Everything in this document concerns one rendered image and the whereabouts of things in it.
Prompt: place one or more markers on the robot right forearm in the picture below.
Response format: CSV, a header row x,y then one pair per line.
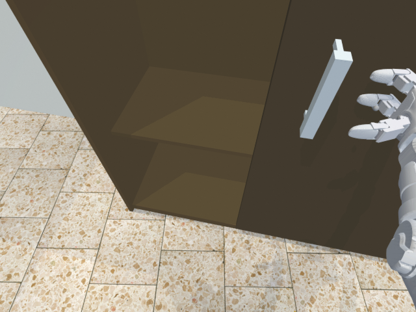
x,y
407,177

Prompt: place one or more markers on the wardrobe door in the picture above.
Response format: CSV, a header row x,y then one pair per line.
x,y
333,190

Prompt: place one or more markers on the robot right upper arm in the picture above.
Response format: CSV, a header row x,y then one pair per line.
x,y
401,255

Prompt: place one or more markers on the right robot hand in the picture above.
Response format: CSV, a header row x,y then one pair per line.
x,y
389,106

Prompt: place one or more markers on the handle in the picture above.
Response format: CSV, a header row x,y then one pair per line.
x,y
336,70

